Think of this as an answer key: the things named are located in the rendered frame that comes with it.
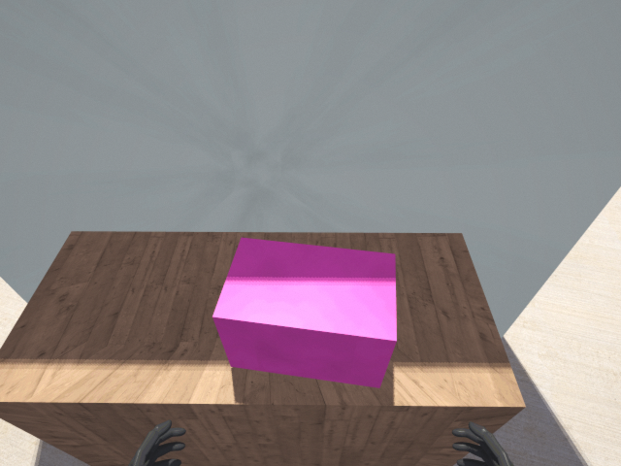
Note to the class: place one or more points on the pedestal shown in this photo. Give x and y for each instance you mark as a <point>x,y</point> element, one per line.
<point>119,337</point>

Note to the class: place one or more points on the robot left hand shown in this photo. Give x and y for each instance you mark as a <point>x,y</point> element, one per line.
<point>150,450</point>

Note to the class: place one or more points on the carton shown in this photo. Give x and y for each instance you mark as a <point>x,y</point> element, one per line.
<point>309,311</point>

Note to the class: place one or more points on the robot right hand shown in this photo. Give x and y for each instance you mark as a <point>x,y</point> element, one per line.
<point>489,450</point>

